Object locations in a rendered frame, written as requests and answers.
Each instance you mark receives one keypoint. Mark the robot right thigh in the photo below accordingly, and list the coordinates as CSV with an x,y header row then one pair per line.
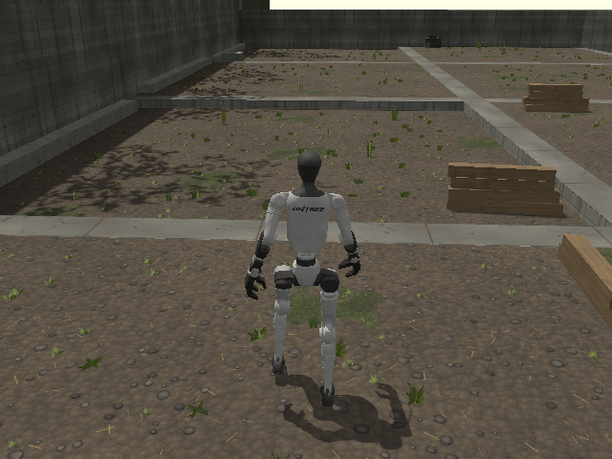
x,y
329,292

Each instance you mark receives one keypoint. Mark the left robot hand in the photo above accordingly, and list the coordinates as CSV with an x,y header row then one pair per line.
x,y
249,285

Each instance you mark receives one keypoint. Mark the robot left forearm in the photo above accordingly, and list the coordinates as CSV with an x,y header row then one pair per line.
x,y
259,257

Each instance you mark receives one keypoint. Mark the humanoid robot torso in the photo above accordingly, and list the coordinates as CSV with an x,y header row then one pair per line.
x,y
307,225

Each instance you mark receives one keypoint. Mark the right robot hand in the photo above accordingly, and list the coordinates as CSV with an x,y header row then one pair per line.
x,y
346,263

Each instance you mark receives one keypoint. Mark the robot right forearm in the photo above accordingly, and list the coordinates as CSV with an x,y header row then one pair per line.
x,y
352,251

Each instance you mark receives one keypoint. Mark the robot right upper arm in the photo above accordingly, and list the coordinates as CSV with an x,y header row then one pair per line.
x,y
342,215

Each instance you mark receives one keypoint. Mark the robot left upper arm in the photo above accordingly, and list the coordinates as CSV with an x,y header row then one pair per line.
x,y
278,201

